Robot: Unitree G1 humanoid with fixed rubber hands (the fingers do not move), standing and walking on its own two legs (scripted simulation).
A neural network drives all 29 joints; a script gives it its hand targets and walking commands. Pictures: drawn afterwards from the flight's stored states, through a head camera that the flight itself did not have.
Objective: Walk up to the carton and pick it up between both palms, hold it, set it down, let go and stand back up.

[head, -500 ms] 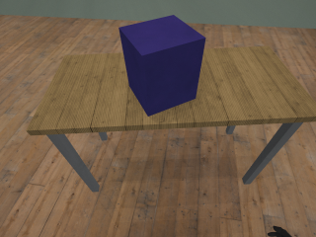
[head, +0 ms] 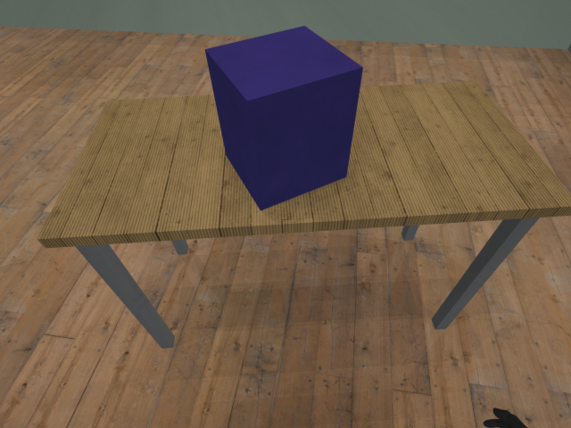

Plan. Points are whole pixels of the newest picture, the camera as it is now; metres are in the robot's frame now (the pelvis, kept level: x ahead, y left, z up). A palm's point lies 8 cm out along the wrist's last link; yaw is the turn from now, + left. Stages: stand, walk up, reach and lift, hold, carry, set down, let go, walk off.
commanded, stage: walk up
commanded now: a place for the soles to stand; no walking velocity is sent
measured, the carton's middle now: (282, 119) +0.67 +0.01 +0.07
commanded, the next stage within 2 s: none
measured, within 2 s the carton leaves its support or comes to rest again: neither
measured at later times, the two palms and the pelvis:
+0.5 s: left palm out of the picture +0.13 +0.37 -0.09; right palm out of the picture +0.10 -0.28 -0.05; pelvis +0.05 +0.06 +0.02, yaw -1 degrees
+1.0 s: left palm (87, 325) +0.30 +0.34 -0.07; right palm (485, 351) +0.25 -0.29 -0.08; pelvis +0.19 +0.03 +0.01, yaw -2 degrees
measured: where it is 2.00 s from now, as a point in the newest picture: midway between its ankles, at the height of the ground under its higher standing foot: outside the picture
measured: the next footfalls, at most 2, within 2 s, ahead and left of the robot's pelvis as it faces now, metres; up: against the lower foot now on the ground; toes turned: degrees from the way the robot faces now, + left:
right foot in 0.82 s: +0.28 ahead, -0.07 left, +0.00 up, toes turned +4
left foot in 1.18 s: +0.26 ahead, +0.12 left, +0.00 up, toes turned +1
